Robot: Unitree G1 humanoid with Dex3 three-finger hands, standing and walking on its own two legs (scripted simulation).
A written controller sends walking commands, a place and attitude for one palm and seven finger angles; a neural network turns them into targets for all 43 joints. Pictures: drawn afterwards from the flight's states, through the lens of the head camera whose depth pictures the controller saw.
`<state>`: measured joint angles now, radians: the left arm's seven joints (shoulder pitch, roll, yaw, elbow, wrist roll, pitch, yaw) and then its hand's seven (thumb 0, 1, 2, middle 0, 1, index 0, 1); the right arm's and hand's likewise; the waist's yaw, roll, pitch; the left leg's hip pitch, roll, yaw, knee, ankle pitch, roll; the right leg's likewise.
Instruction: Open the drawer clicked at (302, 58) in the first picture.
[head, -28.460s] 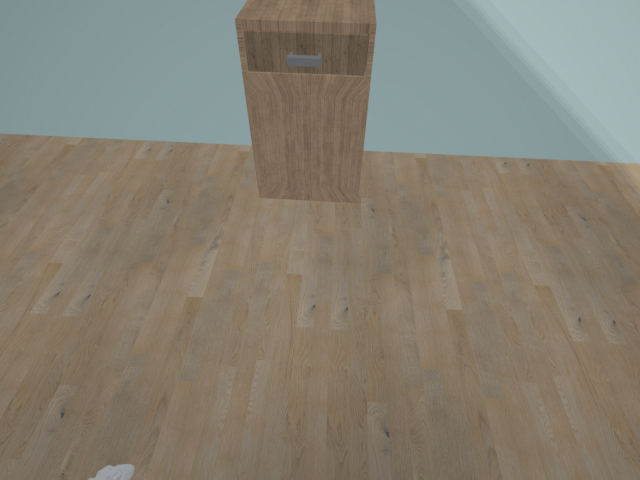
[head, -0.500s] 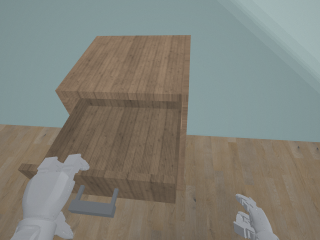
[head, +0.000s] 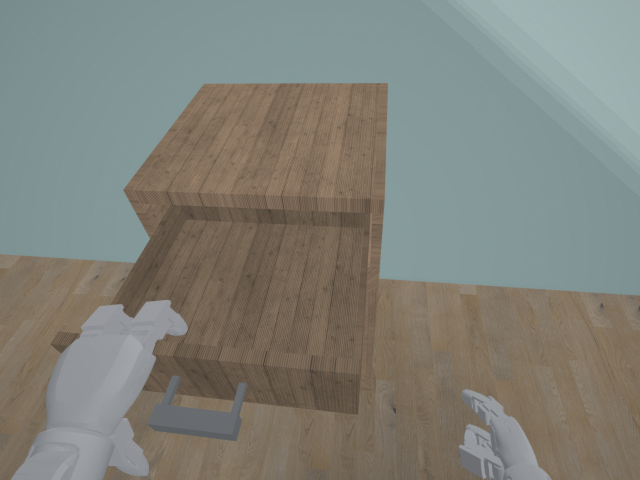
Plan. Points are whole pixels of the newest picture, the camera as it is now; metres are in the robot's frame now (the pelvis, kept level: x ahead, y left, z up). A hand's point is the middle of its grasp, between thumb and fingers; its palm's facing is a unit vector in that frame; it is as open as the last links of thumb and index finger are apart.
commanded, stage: draw the hand back to the body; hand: left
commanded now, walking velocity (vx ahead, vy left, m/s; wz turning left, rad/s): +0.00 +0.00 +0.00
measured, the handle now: (201, 404) +0.22 +0.22 -0.07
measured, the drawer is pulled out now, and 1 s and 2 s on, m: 0.30 0.30 0.30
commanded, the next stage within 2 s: step back with the hand held close in 1.68 s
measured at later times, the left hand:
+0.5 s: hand (115, 378) +0.18 +0.25 +0.10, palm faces +0.06 -0.12 -0.99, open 13.8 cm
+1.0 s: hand (115, 340) +0.20 +0.23 +0.16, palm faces +0.39 -0.85 -0.36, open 12.7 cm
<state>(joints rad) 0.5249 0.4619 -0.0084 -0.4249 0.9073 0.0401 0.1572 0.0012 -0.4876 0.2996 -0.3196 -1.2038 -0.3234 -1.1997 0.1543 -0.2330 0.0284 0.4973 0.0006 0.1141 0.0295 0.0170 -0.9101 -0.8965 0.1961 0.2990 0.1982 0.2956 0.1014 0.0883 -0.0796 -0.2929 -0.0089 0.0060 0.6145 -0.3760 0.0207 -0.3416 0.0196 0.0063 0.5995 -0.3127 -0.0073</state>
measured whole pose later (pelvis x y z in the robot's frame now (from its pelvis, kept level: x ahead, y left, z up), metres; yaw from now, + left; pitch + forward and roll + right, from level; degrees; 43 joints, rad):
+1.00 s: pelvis +0.02 +0.00 +0.01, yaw +3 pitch -2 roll -1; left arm 0.54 0.32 0.21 -0.52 -0.03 -0.07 0.14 0.00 -0.22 0.42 -0.30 -1.03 -0.30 -1.02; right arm 0.23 -0.18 0.05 0.59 0.01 -0.13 -0.08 0.02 -0.91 -0.90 0.20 0.30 0.20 0.30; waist 0.04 0.03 -0.02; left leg -0.11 -0.02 -0.04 0.49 -0.34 0.02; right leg -0.14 0.01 -0.04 0.47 -0.30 -0.01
